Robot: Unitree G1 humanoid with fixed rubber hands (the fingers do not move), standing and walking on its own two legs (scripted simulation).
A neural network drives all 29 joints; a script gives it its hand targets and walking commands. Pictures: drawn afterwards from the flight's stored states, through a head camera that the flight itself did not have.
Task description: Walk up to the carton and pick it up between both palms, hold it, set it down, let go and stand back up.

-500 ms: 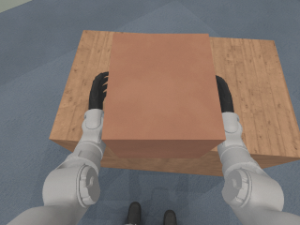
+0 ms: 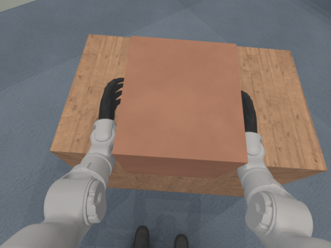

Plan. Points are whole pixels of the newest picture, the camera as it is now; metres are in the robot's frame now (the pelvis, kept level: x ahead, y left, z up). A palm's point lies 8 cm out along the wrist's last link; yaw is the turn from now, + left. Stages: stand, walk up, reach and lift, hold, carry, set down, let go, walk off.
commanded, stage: reach and lift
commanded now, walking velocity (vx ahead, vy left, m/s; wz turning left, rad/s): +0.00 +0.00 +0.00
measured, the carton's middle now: (177, 114) +0.45 -0.01 -0.02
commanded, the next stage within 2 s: none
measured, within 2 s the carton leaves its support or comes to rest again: leaves its support in 0.30 s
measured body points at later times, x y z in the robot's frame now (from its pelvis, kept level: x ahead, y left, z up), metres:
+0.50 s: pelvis +0.01 -0.02 +0.01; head +0.05 -0.01 +0.46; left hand +0.40 +0.16 +0.04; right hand +0.40 -0.18 +0.05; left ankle +0.04 +0.10 -0.73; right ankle +0.00 -0.11 -0.73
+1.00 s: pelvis +0.02 -0.03 +0.03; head +0.01 -0.02 +0.48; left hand +0.40 +0.17 +0.12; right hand +0.39 -0.18 +0.11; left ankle +0.04 +0.10 -0.73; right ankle +0.00 -0.11 -0.73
